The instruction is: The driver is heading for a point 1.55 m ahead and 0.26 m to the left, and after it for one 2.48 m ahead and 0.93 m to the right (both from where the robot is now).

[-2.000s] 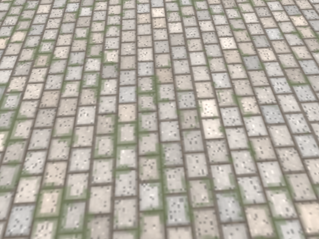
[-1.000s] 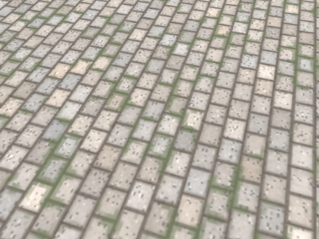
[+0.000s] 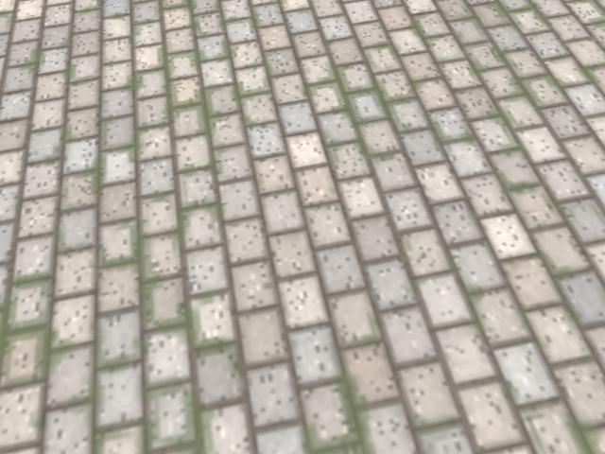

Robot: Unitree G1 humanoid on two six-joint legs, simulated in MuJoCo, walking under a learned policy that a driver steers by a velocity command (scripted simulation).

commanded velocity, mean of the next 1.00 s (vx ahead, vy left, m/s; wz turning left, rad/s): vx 0.01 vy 0.00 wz -0.08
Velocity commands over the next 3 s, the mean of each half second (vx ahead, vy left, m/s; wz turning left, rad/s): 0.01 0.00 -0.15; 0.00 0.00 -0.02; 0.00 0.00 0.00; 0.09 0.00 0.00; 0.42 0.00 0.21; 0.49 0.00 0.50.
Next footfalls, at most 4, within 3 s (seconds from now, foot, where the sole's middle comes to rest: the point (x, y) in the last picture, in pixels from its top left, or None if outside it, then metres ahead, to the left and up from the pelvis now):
0.14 left None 0.06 0.15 -0.78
2.08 right None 0.17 -0.10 -0.78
2.58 left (289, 407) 0.53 0.10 -0.78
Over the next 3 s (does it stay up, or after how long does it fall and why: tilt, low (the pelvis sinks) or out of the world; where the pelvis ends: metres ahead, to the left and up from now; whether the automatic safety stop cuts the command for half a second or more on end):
stays up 0.60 0.04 0.00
